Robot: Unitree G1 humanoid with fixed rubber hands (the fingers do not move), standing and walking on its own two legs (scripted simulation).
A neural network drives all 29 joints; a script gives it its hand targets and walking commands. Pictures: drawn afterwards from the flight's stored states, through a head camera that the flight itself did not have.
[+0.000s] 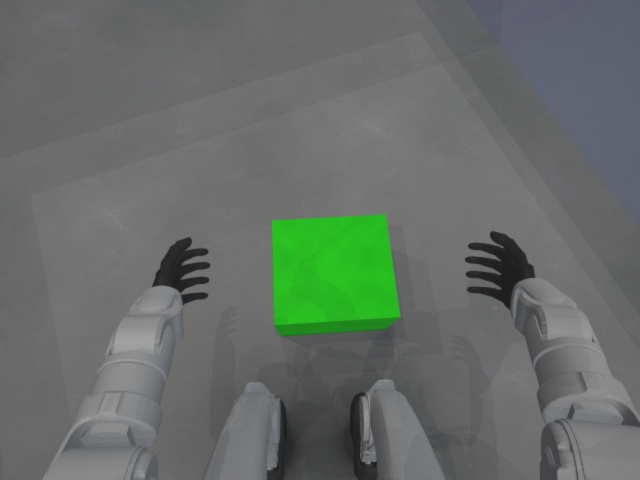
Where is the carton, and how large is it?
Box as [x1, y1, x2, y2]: [272, 215, 399, 336]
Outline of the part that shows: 385,215 272,220 274,320 275,326 281,336 384,329 399,317 397,295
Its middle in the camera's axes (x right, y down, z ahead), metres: +0.03 +0.10 +1.03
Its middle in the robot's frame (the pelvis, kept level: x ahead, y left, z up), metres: +0.52 -0.04 -0.58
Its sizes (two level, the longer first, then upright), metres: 0.293 0.264 0.201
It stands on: the floor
